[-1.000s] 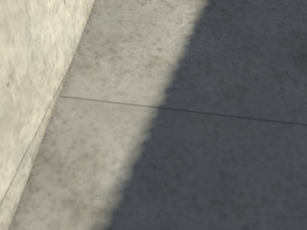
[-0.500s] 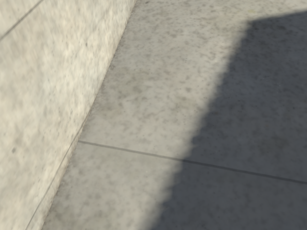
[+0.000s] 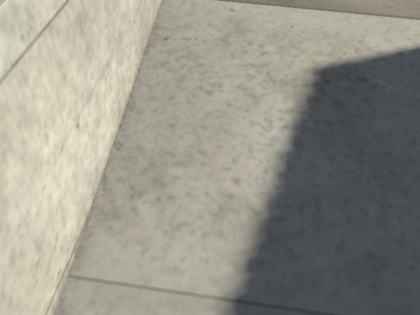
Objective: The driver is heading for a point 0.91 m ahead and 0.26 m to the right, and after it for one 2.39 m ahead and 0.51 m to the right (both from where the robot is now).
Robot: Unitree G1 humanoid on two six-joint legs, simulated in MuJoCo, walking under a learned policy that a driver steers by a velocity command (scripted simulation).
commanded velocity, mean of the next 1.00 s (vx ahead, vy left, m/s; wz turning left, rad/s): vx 0.09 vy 0.00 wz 0.00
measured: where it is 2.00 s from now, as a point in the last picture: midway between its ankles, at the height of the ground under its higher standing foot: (241, 258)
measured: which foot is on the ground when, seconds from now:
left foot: down 0.00-0.18, up 0.20-0.50, down 0.52-1.00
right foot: up 0.00-0.14, down 0.16-1.00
